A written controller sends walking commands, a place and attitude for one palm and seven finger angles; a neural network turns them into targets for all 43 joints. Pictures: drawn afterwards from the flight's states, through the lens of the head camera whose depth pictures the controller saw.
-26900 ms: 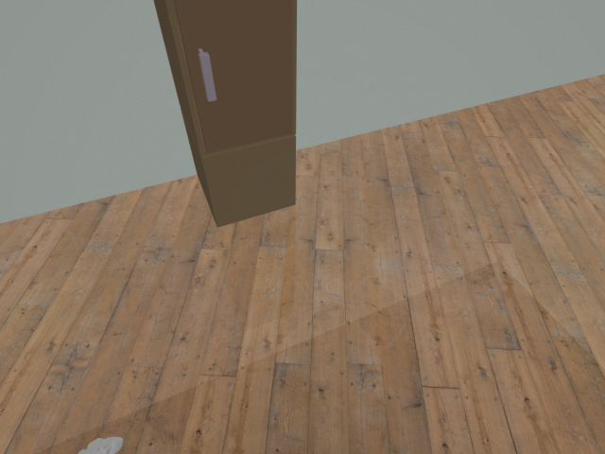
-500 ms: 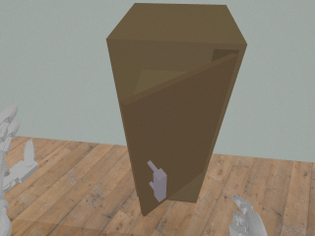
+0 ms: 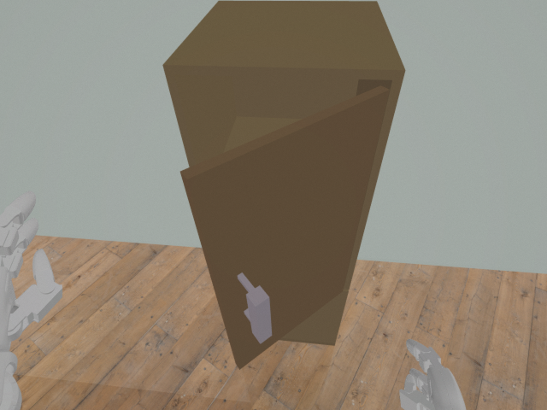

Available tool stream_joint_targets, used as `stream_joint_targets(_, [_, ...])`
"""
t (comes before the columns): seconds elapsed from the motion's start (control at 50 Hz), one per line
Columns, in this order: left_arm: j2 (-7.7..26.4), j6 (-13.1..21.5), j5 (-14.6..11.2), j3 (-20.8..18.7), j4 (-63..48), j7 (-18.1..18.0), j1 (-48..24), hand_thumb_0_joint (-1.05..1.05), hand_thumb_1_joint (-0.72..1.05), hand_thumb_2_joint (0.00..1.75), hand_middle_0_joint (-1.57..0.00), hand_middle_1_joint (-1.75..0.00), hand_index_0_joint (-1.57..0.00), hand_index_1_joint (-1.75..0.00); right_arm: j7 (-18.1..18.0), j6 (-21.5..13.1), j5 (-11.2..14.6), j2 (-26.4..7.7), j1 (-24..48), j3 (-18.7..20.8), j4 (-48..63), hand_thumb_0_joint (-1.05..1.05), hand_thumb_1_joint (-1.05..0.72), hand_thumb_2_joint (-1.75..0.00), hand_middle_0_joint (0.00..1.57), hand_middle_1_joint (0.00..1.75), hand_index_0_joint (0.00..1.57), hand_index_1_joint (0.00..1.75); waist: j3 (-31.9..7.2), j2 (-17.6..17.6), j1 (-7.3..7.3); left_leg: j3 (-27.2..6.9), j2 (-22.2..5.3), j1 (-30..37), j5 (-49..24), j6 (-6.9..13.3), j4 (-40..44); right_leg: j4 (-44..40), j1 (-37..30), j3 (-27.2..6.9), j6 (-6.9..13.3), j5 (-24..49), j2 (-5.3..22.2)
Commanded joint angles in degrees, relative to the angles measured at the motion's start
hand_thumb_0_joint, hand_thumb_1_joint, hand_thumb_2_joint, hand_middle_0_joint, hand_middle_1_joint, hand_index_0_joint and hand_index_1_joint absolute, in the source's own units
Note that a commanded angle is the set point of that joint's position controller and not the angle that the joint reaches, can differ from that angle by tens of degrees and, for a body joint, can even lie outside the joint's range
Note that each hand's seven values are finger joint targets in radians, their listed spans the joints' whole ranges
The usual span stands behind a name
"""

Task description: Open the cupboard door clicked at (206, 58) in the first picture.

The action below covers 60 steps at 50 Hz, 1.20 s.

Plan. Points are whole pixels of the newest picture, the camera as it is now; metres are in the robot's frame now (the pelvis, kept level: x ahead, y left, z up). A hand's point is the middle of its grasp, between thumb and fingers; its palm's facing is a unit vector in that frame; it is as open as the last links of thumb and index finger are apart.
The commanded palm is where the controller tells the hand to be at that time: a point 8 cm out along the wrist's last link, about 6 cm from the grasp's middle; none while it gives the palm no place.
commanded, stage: step back with the hand held close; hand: left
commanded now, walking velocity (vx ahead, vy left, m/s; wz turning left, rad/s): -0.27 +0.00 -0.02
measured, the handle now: (252, 307) +0.30 +0.08 -0.05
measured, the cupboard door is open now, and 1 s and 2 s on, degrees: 43 43 43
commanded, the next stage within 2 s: stop stepping back and stand still in 1.08 s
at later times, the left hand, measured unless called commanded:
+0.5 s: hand (5, 347) +0.13 +0.29 +0.15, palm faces +0.38 -0.80 -0.46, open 7.4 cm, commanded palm +0.08 +0.33 +0.17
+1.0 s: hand out of the picture +0.04 +0.33 +0.15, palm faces +0.47 -0.77 -0.43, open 7.4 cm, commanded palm -0.04 +0.36 +0.17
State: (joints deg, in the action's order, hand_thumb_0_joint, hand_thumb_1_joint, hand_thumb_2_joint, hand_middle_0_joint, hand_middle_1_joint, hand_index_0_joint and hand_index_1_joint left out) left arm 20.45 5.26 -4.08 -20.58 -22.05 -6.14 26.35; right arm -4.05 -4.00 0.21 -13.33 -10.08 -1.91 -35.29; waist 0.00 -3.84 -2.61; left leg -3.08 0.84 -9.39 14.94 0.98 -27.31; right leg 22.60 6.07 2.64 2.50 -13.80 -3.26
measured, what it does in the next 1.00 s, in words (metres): walks backwards: left foot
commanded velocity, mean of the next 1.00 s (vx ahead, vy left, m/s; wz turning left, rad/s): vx -0.31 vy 0.00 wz -0.04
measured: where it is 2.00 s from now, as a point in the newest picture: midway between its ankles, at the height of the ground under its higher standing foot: outside the picture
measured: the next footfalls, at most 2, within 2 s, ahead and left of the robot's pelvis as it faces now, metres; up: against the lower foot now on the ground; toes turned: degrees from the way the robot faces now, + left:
left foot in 0.90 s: -0.04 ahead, +0.13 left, +0.00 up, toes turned +4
right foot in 1.38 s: -0.28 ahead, -0.07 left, +0.00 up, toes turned -2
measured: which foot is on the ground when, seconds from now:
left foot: down 0.00-0.78, up 0.80-0.88, down 0.90-1.00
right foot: down 0.00-0.92, up 0.94-1.00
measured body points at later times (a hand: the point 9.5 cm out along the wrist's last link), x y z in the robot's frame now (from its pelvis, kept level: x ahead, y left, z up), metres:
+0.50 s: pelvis -0.07 +0.03 -0.01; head -0.06 +0.04 +0.44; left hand +0.11 +0.33 +0.18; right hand +0.10 -0.22 -0.07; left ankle +0.00 +0.11 -0.74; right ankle -0.01 -0.09 -0.74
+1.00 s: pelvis -0.15 +0.05 -0.02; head -0.12 +0.10 +0.43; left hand +0.01 +0.37 +0.17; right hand +0.04 -0.18 -0.08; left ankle -0.08 +0.13 -0.74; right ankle -0.11 -0.09 -0.70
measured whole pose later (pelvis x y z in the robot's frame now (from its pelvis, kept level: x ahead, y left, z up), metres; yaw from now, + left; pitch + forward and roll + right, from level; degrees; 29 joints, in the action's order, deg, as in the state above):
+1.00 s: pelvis -0.15 +0.05 -0.02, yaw +5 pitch +0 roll -3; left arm 26.0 12.0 -1.7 -26.1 -33.3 -8.9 28.4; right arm -3.7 -4.1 -1.5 -11.0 -9.2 0.9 -34.9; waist 4.2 3.2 0.2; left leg -0.5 0.9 -24.7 11.4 4.0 -35.8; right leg 51.6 28.0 -3.1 -1.0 -22.4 -4.4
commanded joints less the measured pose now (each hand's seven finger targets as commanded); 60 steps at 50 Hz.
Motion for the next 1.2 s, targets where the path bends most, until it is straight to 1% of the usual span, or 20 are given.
stream_joint_targets(0.0, [11.15,5.15,0.78,-6.90,-11.61,-1.13,-0.06,0.00,0.90,0.90,-0.20,-0.30,-0.20,-0.30,-0.45,-0.38,0.15,-6.43,6.18,3.80,9.33,0.00,-0.90,-0.90,0.20,0.30,0.20,0.30,-4.16,4.04,2.11,0.02,-1.71,0.36,-13.99,1.53,-0.27,-4.57,2.63,-6.40,-2.29,19.58,9.24])
stream_joint_targets(0.1, [14.09,5.72,0.70,-9.34,-20.20,-2.27,3.54,0.00,0.90,0.90,-0.20,-0.30,-0.20,-0.30,-0.78,1.43,0.48,-6.62,6.35,4.48,11.25,0.00,-0.90,-0.90,0.20,0.30,0.20,0.30,-11.08,-0.47,2.07,-0.53,-3.50,0.04,-24.55,1.37,0.69,0.89,-1.86,-4.90,-2.63,26.26,7.64])
stream_joint_targets(0.22, [14.97,6.04,0.35,-11.42,-19.46,-3.20,6.33,0.00,0.90,0.90,-0.20,-0.30,-0.20,-0.30,-1.24,2.50,0.77,-6.32,6.11,5.17,12.07,0.00,-0.90,-0.90,0.20,0.30,0.20,0.30,-9.54,1.61,2.29,-1.81,-4.19,-4.68,-20.51,1.10,1.44,1.61,-0.60,-5.53,-2.25,21.70,6.88])
stream_joint_targets(0.32, [13.35,6.34,0.45,-10.36,-16.72,-3.35,7.26,0.00,0.90,0.90,-0.20,-0.30,-0.20,-0.30,-1.13,2.53,0.76,-6.82,5.96,5.40,11.88,0.00,-0.90,-0.90,0.20,0.30,0.20,0.30,-6.07,1.77,2.55,-3.52,-4.95,-11.08,-9.68,1.81,4.15,0.50,0.85,-6.10,-2.39,10.68,6.09])
stream_joint_targets(0.44, [13.43,8.34,2.36,-9.91,-19.45,-3.70,4.30,0.00,0.90,0.90,-0.20,-0.30,-0.20,-0.30,-1.12,0.86,0.36,-7.99,5.25,5.12,12.57,0.00,-0.90,-0.90,0.20,0.30,0.20,0.30,-1.82,-1.13,3.00,-7.28,-6.55,-24.27,15.55,4.17,9.69,1.64,-1.14,-6.85,-2.71,-5.64,4.29])
stream_joint_targets(0.52, [13.89,9.40,3.74,-11.47,-21.75,-3.80,2.24,0.00,0.90,0.90,-0.20,-0.30,-0.20,-0.30,-1.44,-0.52,-0.27,-8.15,4.84,4.98,13.04,0.00,-0.90,-0.90,0.20,0.30,0.20,0.30,-3.26,-5.37,2.36,-12.18,-10.37,-35.37,24.01,6.46,15.78,13.74,-11.36,-5.21,-3.41,0.07,0.64])
stream_joint_targets(0.62, [13.85,10.31,4.14,-12.92,-21.79,-3.27,2.44,0.00,0.90,0.90,-0.20,-0.30,-0.20,-0.30,-1.09,-2.14,-0.76,-7.69,4.44,5.25,12.75,0.00,-0.90,-0.90,0.20,0.30,0.20,0.30,-3.63,-5.91,2.45,-13.07,-11.40,-37.92,26.65,7.54,14.69,17.36,-12.85,-6.71,-3.38,2.12,-0.78])
stream_joint_targets(0.68, [13.54,10.38,3.25,-12.62,-21.01,-3.02,3.74,0.00,0.90,0.90,-0.20,-0.30,-0.20,-0.30,-0.43,-2.37,-0.61,-7.36,3.15,5.58,11.65,0.00,-0.90,-0.90,0.20,0.30,0.20,0.30,-4.02,1.58,3.07,-6.81,-6.01,-27.94,18.81,4.55,3.91,6.88,-1.46,-13.46,-1.06,0.04,3.50])
stream_joint_targets(0.74, [12.91,10.31,2.40,-9.95,-20.40,-3.52,1.82,0.00,0.90,0.90,-0.20,-0.30,-0.20,-0.30,0.49,-1.57,-0.54,-6.53,2.18,5.98,9.67,0.00,-0.90,-0.90,0.20,0.30,0.20,0.30,-2.04,10.25,3.77,-0.25,-0.29,-11.71,9.68,-0.32,-16.91,-8.24,21.96,-24.34,4.73,-15.07,15.16])
stream_joint_targets(0.78, [13.11,10.38,2.31,-9.36,-20.29,-4.25,0.49,0.00,0.90,0.90,-0.20,-0.30,-0.20,-0.30,0.76,-0.97,-0.83,-5.93,2.60,5.97,8.40,0.00,-0.90,-0.90,0.20,0.30,0.20,0.30,-2.74,12.00,4.10,0.56,0.13,-6.94,6.82,-0.98,-25.47,-9.88,26.80,-23.19,6.82,-8.63,18.92])
stream_joint_targets(0.82, [14.42,9.84,2.17,-10.45,-20.03,-4.49,0.80,0.00,0.90,0.90,-0.20,-0.30,-0.20,-0.30,0.47,-0.39,-0.57,-4.83,3.36,5.36,8.87,0.00,-0.90,-0.90,0.20,0.30,0.20,0.30,-3.15,12.42,3.91,0.79,-1.17,-6.86,6.72,-0.78,-20.43,-6.54,24.48,-17.08,4.76,-2.16,16.67])
stream_joint_targets(0.86, [15.59,10.10,1.87,-11.19,-22.10,-4.40,-0.25,0.00,0.90,0.90,-0.20,-0.30,-0.20,-0.30,-0.16,-0.38,-0.05,-5.11,4.27,4.64,8.83,0.00,-0.90,-0.90,0.20,0.30,0.20,0.30,-0.68,6.78,4.15,0.85,-1.69,-5.87,3.53,-0.33,-1.76,-0.23,23.47,-11.13,0.56,-1.98,10.61])
stream_joint_targets(0.88, [16.26,10.84,2.22,-11.90,-24.24,-4.43,-0.58,0.00,0.90,0.90,-0.20,-0.30,-0.20,-0.30,-1.01,-0.87,-0.10,-7.03,6.93,5.23,9.15,0.00,-0.90,-0.90,0.20,0.30,0.20,0.30,1.00,-6.10,3.55,-7.03,-7.82,-13.13,3.14,2.10,8.41,10.38,18.82,-6.97,-1.71,-2.12,4.46])
stream_joint_targets(0.9, [16.51,11.49,2.75,-13.80,-26.58,-4.57,-0.35,0.00,0.90,0.90,-0.20,-0.30,-0.20,-0.30,-1.12,-1.76,-0.82,-7.20,6.13,5.26,10.08,0.00,-0.90,-0.90,0.20,0.30,0.20,0.30,-3.41,-16.02,2.40,-17.78,-17.16,-21.77,-2.06,5.90,13.82,25.54,8.54,-3.36,-3.55,-3.62,-0.84])
stream_joint_targets(0.92, [16.47,11.73,2.46,-13.67,-27.31,-4.43,-0.72,0.00,0.90,0.90,-0.20,-0.30,-0.20,-0.30,-0.83,-3.12,-1.49,-4.73,3.86,5.54,9.58,0.00,-0.90,-0.90,0.20,0.30,0.20,0.30,-6.01,-13.82,2.75,-18.10,-19.78,-16.82,-13.28,7.98,12.83,35.13,12.83,-5.79,-3.06,-12.19,-1.40])
stream_joint_targets(0.94, [17.27,12.29,2.57,-15.08,-27.03,-4.11,0.74,0.00,0.90,0.90,-0.20,-0.30,-0.20,-0.30,-0.26,-4.27,-2.18,-5.48,3.53,5.96,8.50,0.00,-0.90,-0.90,0.20,0.30,0.20,0.30,-10.44,-13.13,2.99,-19.64,-22.19,-18.25,-4.68,8.37,15.22,45.16,10.05,-8.03,-3.29,-14.82,-1.73])
stream_joint_targets(0.98, [16.38,12.07,1.54,-14.66,-29.55,-4.12,2.30,0.00,0.90,0.90,-0.20,-0.30,-0.20,-0.30,0.50,-4.84,-1.89,-5.58,3.01,6.61,8.28,0.00,-0.90,-0.90,0.20,0.30,0.20,0.30,-11.40,-5.96,2.86,-16.21,-20.63,-11.14,-12.83,8.35,9.92,45.34,16.40,-8.78,-3.11,-15.68,-0.58])
stream_joint_targets(1.02, [13.58,11.06,1.24,-11.88,-29.58,-4.13,4.10,0.00,0.90,0.90,-0.20,-0.30,-0.20,-0.30,1.12,-5.60,-1.08,-5.67,3.17,6.64,7.15,0.00,-0.90,-0.90,0.20,0.30,0.20,0.30,-12.25,-3.60,2.52,-9.95,-17.88,-1.01,-23.02,7.18,7.78,42.20,20.95,-6.05,-3.99,-15.06,-0.47])
stream_joint_targets(1.1, [12.21,9.18,0.84,-9.18,-28.00,-3.55,3.34,0.00,0.90,0.90,-0.20,-0.30,-0.20,-0.30,1.45,-6.12,-1.14,-5.34,3.77,5.74,5.59,0.00,-0.90,-0.90,0.20,0.30,0.20,0.30,-11.26,-8.16,3.59,-8.95,-16.29,1.51,-15.24,5.42,13.04,35.91,19.53,-3.23,-4.60,-16.04,-0.99])
stream_joint_targets(1.18, [15.06,8.42,0.32,-11.91,-25.92,-3.53,4.15,0.00,0.90,0.90,-0.20,-0.30,-0.20,-0.30,0.73,-5.70,-1.48,-5.16,3.94,5.29,5.78,0.00,-0.90,-0.90,0.20,0.30,0.20,0.30,-12.79,-9.60,3.27,-7.58,-14.03,2.23,1.28,4.01,18.94,27.17,14.14,-0.69,-3.62,-17.56,-2.38])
